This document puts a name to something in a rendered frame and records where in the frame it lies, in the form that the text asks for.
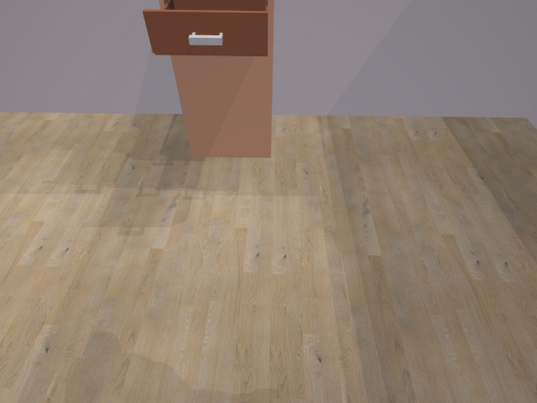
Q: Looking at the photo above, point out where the handle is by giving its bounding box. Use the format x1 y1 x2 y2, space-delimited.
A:
189 32 223 45

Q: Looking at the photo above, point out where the cabinet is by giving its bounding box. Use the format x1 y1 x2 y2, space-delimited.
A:
159 0 274 158

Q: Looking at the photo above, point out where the drawer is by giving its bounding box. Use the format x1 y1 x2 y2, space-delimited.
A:
143 0 269 56

